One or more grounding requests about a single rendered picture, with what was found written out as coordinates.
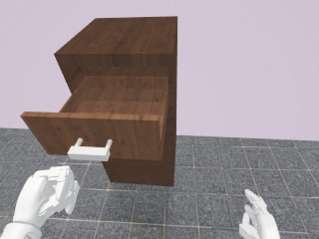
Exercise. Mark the robot left hand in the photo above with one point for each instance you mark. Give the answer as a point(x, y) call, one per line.
point(57, 185)

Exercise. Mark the drawer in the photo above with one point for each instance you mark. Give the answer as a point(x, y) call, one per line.
point(131, 111)

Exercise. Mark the handle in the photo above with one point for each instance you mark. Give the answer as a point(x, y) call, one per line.
point(89, 152)

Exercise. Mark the robot right hand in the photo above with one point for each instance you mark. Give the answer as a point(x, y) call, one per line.
point(264, 225)

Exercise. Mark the left robot forearm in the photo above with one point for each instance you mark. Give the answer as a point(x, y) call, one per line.
point(21, 230)

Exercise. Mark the cabinet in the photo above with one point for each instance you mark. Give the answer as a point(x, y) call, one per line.
point(129, 47)

